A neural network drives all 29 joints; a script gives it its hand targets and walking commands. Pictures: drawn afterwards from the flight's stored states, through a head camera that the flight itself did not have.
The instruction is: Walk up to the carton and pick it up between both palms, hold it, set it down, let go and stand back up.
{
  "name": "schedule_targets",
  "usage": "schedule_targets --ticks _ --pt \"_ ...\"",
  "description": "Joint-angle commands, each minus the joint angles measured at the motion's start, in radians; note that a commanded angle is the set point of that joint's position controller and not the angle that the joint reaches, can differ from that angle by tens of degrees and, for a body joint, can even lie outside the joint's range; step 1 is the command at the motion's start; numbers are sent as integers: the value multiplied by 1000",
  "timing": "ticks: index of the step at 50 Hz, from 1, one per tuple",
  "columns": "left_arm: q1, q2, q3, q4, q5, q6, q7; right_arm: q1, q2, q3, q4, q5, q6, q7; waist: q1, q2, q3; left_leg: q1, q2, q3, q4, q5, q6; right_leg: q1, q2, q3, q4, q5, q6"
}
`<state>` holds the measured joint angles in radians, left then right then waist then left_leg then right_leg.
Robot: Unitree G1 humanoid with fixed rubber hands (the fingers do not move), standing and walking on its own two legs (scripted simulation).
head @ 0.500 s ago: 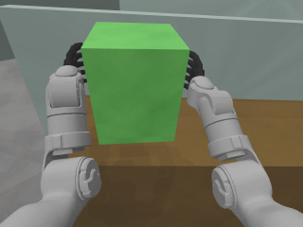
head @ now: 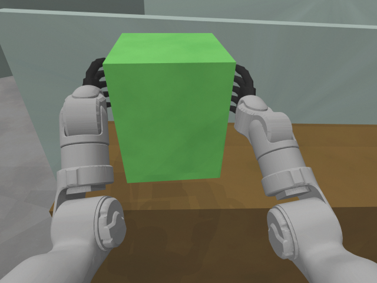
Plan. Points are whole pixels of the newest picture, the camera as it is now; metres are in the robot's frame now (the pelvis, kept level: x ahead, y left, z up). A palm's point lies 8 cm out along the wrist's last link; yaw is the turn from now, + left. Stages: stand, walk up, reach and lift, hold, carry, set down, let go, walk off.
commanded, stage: hold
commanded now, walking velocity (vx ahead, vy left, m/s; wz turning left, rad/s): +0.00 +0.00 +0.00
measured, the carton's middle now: (171, 105) +0.41 +0.02 +0.25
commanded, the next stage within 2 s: none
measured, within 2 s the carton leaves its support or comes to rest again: neither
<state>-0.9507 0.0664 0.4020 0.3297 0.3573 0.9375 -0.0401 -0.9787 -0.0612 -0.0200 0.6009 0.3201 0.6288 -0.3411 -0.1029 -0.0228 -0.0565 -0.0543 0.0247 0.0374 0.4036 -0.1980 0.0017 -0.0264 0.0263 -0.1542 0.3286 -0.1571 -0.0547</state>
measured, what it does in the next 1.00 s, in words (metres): stands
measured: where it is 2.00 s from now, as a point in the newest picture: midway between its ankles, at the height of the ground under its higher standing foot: outside the picture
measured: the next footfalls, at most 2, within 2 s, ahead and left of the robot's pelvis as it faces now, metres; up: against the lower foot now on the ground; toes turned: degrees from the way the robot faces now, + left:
none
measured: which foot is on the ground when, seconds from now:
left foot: down 0.00-1.00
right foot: down 0.00-1.00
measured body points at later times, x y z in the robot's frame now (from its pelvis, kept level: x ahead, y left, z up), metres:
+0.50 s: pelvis -0.01 +0.00 +0.00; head -0.09 +0.02 +0.44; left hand +0.37 +0.18 +0.30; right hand +0.36 -0.12 +0.28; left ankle +0.03 +0.11 -0.74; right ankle +0.03 -0.08 -0.74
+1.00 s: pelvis +0.00 +0.00 +0.00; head -0.09 +0.02 +0.44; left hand +0.37 +0.17 +0.30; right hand +0.37 -0.12 +0.29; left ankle +0.03 +0.11 -0.74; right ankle +0.03 -0.08 -0.74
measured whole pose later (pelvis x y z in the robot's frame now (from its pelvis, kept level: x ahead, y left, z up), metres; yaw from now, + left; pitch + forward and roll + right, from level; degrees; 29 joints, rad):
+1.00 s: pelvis +0.00 +0.00 +0.00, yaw +1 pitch -10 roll -1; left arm -0.97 0.08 0.40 0.33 0.38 0.94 -0.06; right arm -0.98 -0.03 -0.04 0.61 0.28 0.61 -0.34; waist -0.10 -0.03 -0.04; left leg -0.04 0.02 0.02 0.39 -0.19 0.00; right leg -0.01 0.02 -0.17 0.32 -0.15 -0.06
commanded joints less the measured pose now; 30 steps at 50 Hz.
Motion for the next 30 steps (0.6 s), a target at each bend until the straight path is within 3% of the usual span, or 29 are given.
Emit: schedule_targets --ticks 1,4,5,6,10,11,15,23,30 --pt "-824 -554 -429 -147 -261 -87 -153 -981 597 256 -372 163 -65 142 -19 77 -420 -44 -70 -29 -66 194 -34 231 21 116 -15 247 114" --pt "-812 -555 -425 -141 -253 -82 -160 -965 591 248 -363 155 -59 139 -27 82 -398 -59 -70 -29 -77 172 -35 241 18 116 -14 242 112" --pt "-794 -555 -416 -235 -224 -84 -154 -962 629 313 -392 179 -58 138 34 89 -448 -31 -70 -39 -60 280 -29 283 24 116 0 304 110" --pt "-780 -554 -431 -221 -223 -71 -154 -928 601 300 -373 178 -48 132 -7 94 -424 -7 -69 -41 -54 298 -39 278 26 115 -7 328 111" --pt "-767 -550 -442 -249 -223 -56 -163 -924 602 317 -410 186 -44 122 -6 96 -412 8 -70 -39 -49 296 -43 256 22 108 -11 317 116" --pt "-761 -548 -443 -224 -219 -50 -167 -914 590 297 -391 173 -40 122 -19 99 -378 -3 -68 -36 -62 257 -43 241 20 107 -21 276 114" --pt "-776 -562 -446 -211 -204 -51 -179 -913 584 255 -361 132 -46 137 -15 104 -318 -65 -54 -26 -105 163 -38 231 24 102 -28 159 98" --pt "-836 -576 -454 -184 -226 -76 -167 -993 611 242 -367 102 -74 158 -4 99 -383 -86 -53 -28 -110 122 -22 243 22 102 -20 121 96" --pt "-851 -558 -407 -89 -209 -88 -164 -1013 590 197 -280 62 -90 174 9 102 -373 -123 -49 -23 -136 35 -7 239 18 105 -24 44 91"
